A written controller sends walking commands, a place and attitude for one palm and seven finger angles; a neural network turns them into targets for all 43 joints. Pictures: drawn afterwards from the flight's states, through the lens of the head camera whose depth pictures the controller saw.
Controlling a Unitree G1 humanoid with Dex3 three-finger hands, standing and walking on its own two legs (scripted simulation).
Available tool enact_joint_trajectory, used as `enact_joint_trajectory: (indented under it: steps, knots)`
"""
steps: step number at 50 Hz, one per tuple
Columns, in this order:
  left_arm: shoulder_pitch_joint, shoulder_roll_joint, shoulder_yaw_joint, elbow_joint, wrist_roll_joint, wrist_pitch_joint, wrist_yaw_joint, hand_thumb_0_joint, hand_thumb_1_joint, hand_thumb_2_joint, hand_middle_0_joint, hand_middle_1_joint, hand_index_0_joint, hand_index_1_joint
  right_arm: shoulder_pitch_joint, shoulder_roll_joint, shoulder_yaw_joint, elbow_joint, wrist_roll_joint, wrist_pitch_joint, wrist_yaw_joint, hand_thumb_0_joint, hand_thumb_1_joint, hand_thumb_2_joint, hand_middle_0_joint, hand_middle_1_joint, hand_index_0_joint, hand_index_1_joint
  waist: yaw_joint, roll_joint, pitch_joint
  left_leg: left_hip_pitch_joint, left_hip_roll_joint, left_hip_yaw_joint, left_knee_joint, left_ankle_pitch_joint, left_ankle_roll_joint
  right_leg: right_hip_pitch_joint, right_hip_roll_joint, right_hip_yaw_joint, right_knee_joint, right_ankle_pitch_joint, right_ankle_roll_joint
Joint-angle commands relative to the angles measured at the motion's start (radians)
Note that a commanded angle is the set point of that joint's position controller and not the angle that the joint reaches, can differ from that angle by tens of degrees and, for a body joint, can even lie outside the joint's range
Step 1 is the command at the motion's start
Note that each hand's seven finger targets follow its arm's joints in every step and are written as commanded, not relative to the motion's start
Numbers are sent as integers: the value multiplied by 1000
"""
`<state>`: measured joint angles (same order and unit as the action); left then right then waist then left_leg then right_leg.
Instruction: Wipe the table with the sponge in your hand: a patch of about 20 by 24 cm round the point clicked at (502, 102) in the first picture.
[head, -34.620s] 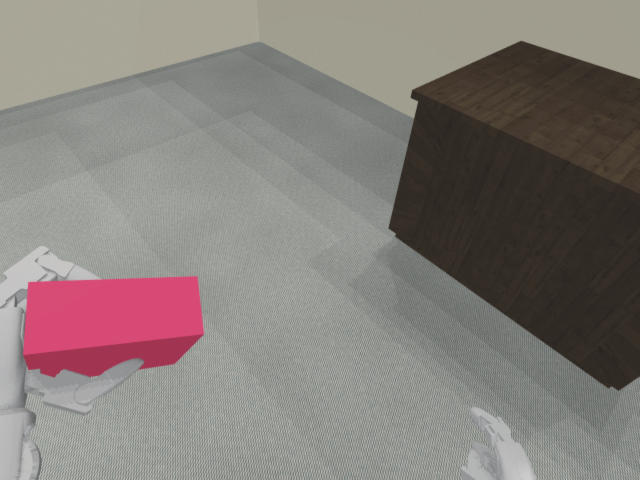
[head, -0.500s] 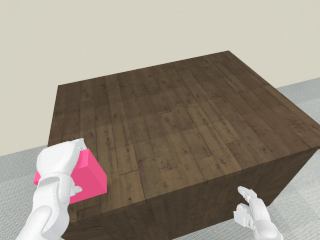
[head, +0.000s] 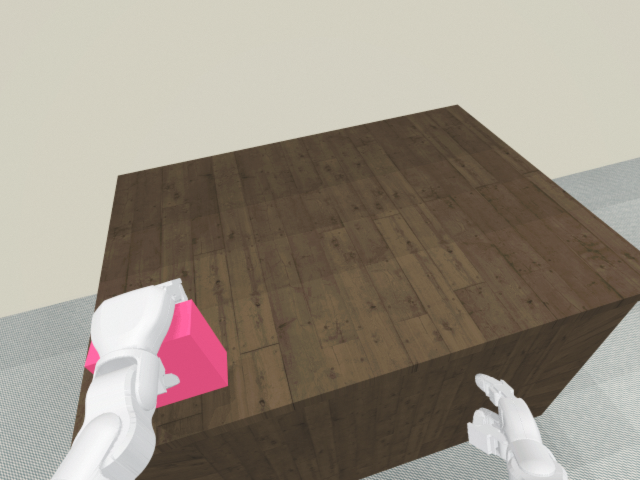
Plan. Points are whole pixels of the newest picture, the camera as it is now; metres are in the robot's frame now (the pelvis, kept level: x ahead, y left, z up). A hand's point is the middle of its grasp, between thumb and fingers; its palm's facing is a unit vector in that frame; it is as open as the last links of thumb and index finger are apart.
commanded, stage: move the sponge above the wiping area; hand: left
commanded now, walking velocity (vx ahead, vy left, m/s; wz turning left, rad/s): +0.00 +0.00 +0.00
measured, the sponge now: (172, 366) +0.24 +0.26 +0.00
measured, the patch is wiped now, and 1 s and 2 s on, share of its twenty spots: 0.00 0.00 0.00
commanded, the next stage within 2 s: lower the sponge onto the table in 0.46 s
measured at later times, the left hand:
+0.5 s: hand (147, 350) +0.23 +0.27 +0.06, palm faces +0.01 -0.14 -0.99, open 10.0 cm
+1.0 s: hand (145, 353) +0.22 +0.27 +0.06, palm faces +0.00 -0.13 -0.99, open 10.0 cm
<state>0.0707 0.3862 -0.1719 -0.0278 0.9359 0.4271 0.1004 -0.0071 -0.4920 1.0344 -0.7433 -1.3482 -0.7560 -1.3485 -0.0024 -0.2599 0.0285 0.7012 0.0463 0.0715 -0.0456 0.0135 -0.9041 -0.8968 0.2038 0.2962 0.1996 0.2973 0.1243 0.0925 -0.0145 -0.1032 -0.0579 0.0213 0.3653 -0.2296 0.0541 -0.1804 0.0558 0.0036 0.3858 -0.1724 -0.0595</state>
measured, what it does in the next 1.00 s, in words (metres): stands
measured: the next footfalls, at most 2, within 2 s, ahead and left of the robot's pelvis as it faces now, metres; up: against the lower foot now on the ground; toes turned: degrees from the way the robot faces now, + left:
none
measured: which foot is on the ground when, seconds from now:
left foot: down 0.00-1.00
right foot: down 0.00-1.00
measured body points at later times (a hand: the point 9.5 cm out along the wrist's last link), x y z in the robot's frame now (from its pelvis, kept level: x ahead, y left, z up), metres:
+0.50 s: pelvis +0.00 +0.00 +0.00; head -0.01 -0.04 +0.45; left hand +0.22 +0.27 +0.11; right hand +0.26 -0.20 -0.08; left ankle -0.02 +0.08 -0.74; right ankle +0.02 -0.08 -0.74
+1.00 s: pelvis -0.01 +0.00 +0.00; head -0.02 -0.04 +0.45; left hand +0.22 +0.27 +0.11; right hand +0.25 -0.20 -0.08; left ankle -0.02 +0.08 -0.74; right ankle +0.02 -0.08 -0.74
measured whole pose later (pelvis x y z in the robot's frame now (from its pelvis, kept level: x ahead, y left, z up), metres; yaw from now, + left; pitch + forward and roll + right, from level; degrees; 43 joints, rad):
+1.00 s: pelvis -0.01 +0.00 +0.00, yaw +0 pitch -3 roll +0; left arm 0.10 0.41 -0.15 -0.04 0.93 0.43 0.07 -0.01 -0.49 1.03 -0.74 -1.35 -0.76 -1.35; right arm -0.01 -0.26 0.04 0.70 0.05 0.08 -0.05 0.01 -0.90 -0.90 0.20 0.30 0.20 0.30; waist 0.13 0.09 0.00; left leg -0.09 -0.06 0.02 0.36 -0.22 0.05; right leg -0.16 0.06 0.01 0.37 -0.16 -0.06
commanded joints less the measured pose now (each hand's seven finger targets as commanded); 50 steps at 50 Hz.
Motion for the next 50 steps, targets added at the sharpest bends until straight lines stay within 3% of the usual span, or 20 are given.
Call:
enact_joint_trajectory:
  steps: [1, 4, 7, 9, 11, 13, 14, 16, 23, 24, 26, 29, 34, 37, 39, 43, 44, 47, 49, 50]
  knots:
    - [-248, 195, 137, -203, 36, 17, 44, 0, 100, 1300, -1200, -1600, -1200, -1600, -238, -91, -22, -179, 3, -53, -2, 0, -900, -900, 200, 300, 200, 300, 3, -85, -199, -32, 19, -124, -42, 238, -22, 147, -29, 159, -38, 124, -38]
    - [-257, 245, 175, -252, 40, 24, 42, 0, 100, 1300, -1200, -1600, -1200, -1600, -252, -98, -20, -185, 1, -46, -1, 0, -900, -900, 200, 300, 200, 300, 13, -42, -218, -21, 16, -128, -44, 242, -21, 165, -25, 186, -34, 139, -47]
    - [-202, 191, 135, -218, 31, 29, 28, 0, 100, 1300, -1200, -1600, -1200, -1600, -245, -95, -18, -184, 2, -43, 3, 0, -900, -900, 200, 300, 200, 300, 8, -72, -203, -25, 16, -125, -38, 269, -23, 166, -30, 160, -33, 173, -40]
    - [-194, 259, 198, -232, 22, 31, 29, 0, 100, 1300, -1200, -1600, -1200, -1600, -248, -101, -17, -183, 3, -41, 1, 0, -900, -900, 200, 300, 200, 300, 10, -64, -195, -26, 15, -125, -38, 235, -15, 165, -28, 196, -43, 150, -43]
    - [-220, 191, 135, -239, 29, 30, 20, 0, 100, 1300, -1200, -1600, -1200, -1600, -247, -91, -16, -189, 3, -42, 1, 0, -900, -900, 200, 300, 200, 300, -2, -67, -191, -28, 17, -120, -32, 253, -17, 154, -32, 167, -37, 162, -38]
    - [-180, 207, 153, -251, 22, 15, 15, 0, 100, 1300, -1200, -1600, -1200, -1600, -238, -96, -22, -189, 0, -41, 2, 0, -900, -900, 200, 300, 200, 300, 4, -61, -216, -18, 17, -120, -26, 279, -18, 175, -35, 166, -30, 207, -36]
    - [-168, 274, 214, -283, 19, 10, 22, 0, 100, 1300, -1200, -1600, -1200, -1600, -244, -101, -20, -191, -1, -44, 2, 0, -900, -900, 200, 300, 200, 300, 13, -25, -218, -15, 15, -127, -28, 266, -16, 182, -29, 196, -30, 196, -46]
    - [-161, 201, 151, -300, 23, -1, 18, 0, 100, 1300, -1200, -1600, -1200, -1600, -242, -89, -21, -196, -3, -45, 6, 0, -900, -900, 200, 300, 200, 300, 5, -41, -212, -13, 18, -128, -24, 294, -22, 171, -32, 169, -26, 209, -41]
    - [-200, 188, 130, -287, 28, -13, 23, 0, 100, 1300, -1200, -1600, -1200, -1600, -240, -91, -25, -185, -4, -45, 0, 0, -900, -900, 200, 300, 200, 300, -2, -58, -181, -9, 22, -129, -38, 254, -23, 140, -30, 160, -48, 141, -37]
    - [-232, 241, 172, -319, 31, -13, 29, 0, 100, 1300, -1200, -1600, -1200, -1600, -247, -94, -22, -187, -2, -50, -1, 0, -900, -900, 200, 300, 200, 300, 2, -37, -194, 0, 22, -135, -39, 232, -17, 139, -22, 195, -53, 111, -46]
    - [-225, 177, 118, -297, 39, -13, 30, 0, 100, 1300, -1200, -1600, -1200, -1600, -240, -86, -23, -185, -3, -54, 2, 0, -900, -900, 200, 300, 200, 300, -2, -51, -201, -2, 24, -132, -38, 259, -22, 141, -25, 163, -44, 132, -42]
    - [-213, 241, 178, -290, 36, 2, 36, 0, 100, 1300, -1200, -1600, -1200, -1600, -253, -94, -20, -185, -2, -48, 2, 0, -900, -900, 200, 300, 200, 300, 11, -41, -190, -13, 21, -133, -49, 232, -20, 154, -22, 192, -50, 115, -48]
    - [-151, 248, 197, -287, 26, 20, 31, 0, 100, 1300, -1200, -1600, -1200, -1600, -261, -97, -19, -188, 0, -39, 10, 0, -900, -900, 200, 300, 200, 300, 17, -42, -192, -24, 19, -133, -51, 245, -24, 176, -22, 190, -41, 144, -47]
    - [-132, 184, 139, -277, 22, 29, 18, 0, 100, 1300, -1200, -1600, -1200, -1600, -258, -92, -20, -191, 2, -36, 15, 0, -900, -900, 200, 300, 200, 300, 12, -59, -179, -25, 21, -131, -50, 256, -25, 166, -27, 159, -42, 147, -39]
    - [-148, 237, 183, -302, 20, 27, 19, 0, 100, 1300, -1200, -1600, -1200, -1600, -260, -96, -19, -195, 1, -37, 12, 0, -900, -900, 200, 300, 200, 300, 11, -52, -173, -26, 21, -134, -51, 217, -18, 159, -22, 189, -51, 106, -43]
    - [-205, 210, 148, -264, 27, 13, 14, 0, 100, 1300, -1200, -1600, -1200, -1600, -252, -94, -20, -182, 2, -36, 2, 0, -900, -900, 200, 300, 200, 300, -2, -60, -161, -25, 19, -126, -50, 191, -16, 139, -29, 171, -66, 70, -35]
    - [-222, 267, 198, -282, 31, 8, 21, 0, 100, 1300, -1200, -1600, -1200, -1600, -252, -98, -17, -187, -1, -40, -2, 0, -900, -900, 200, 300, 200, 300, 5, -52, -170, -20, 18, -130, -51, 173, -11, 140, -22, 202, -69, 45, -43]
    - [-234, 179, 123, -220, 31, -5, 17, 0, 100, 1300, -1200, -1600, -1200, -1600, -241, -92, -19, -177, 1, -47, -6, 0, -900, -900, 200, 300, 200, 300, -7, -62, -147, -27, 19, -127, -53, 170, -17, 113, -25, 163, -73, 37, -37]
    - [-266, 234, 164, -244, 33, -17, 23, 0, 100, 1300, -1200, -1600, -1200, -1600, -242, -98, -19, -180, 1, -53, -9, 0, -900, -900, 200, 300, 200, 300, -3, -31, -163, -20, 18, -132, -57, 150, -14, 112, -19, 192, -74, 16, -44]
    - [-259, 176, 121, -244, 33, -20, 24, 0, 100, 1300, -1200, -1600, -1200, -1600, -236, -89, -21, -188, 1, -57, -8, 0, -900, -900, 200, 300, 200, 300, -5, -22, -186, -25, 15, -123, -51, 172, -11, 136, -24, 162, -61, 47, -40]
